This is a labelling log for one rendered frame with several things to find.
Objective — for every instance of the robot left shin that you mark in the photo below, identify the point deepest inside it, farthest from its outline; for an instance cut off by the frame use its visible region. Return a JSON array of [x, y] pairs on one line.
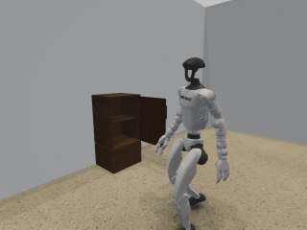
[[183, 211]]

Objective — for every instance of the robot right hand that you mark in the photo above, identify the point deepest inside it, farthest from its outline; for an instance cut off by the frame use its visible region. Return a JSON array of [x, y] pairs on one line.
[[163, 140]]

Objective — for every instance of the robot right upper arm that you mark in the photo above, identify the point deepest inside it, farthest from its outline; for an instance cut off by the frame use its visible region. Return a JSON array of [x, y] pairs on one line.
[[179, 112]]

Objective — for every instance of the robot left hand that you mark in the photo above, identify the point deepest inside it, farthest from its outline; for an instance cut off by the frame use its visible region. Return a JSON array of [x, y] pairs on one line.
[[222, 166]]

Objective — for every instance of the robot left forearm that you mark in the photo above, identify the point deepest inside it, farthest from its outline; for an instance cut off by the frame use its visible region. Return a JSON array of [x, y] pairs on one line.
[[221, 143]]

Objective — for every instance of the cupboard door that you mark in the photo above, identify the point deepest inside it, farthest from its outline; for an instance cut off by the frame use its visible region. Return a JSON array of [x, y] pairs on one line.
[[152, 116]]

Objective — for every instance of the robot left upper arm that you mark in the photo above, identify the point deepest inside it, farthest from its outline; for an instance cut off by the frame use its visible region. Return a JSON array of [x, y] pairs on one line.
[[209, 98]]

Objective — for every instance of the right robot thigh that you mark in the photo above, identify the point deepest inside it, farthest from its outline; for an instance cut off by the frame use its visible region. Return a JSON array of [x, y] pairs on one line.
[[174, 159]]

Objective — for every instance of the robot right forearm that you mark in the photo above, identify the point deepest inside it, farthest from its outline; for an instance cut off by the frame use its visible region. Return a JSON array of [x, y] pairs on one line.
[[174, 126]]

